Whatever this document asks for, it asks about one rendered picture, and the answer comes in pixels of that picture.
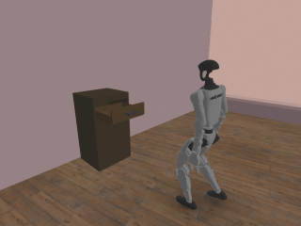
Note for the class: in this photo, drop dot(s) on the right robot forearm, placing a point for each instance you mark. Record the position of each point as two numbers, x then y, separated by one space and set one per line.
220 121

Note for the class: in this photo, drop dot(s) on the left robot upper arm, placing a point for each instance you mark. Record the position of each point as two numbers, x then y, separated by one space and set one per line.
197 98

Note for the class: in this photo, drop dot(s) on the left robot forearm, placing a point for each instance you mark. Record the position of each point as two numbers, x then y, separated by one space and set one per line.
198 138

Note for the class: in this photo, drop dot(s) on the robot left hand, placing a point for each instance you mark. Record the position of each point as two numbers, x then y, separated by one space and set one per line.
194 159

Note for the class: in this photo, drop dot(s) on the right robot thigh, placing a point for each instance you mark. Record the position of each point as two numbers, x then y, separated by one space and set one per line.
204 149

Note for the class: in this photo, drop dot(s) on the right robot upper arm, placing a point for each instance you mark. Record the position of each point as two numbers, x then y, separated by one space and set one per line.
224 106

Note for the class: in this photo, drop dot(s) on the robot right foot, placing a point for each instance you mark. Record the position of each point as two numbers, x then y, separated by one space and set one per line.
221 195

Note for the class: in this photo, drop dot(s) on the cabinet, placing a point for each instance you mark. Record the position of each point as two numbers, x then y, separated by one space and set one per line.
101 144

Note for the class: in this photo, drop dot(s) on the handle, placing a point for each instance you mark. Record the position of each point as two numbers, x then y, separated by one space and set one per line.
132 113

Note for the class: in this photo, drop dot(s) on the drawer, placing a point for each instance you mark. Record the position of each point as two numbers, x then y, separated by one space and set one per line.
115 113

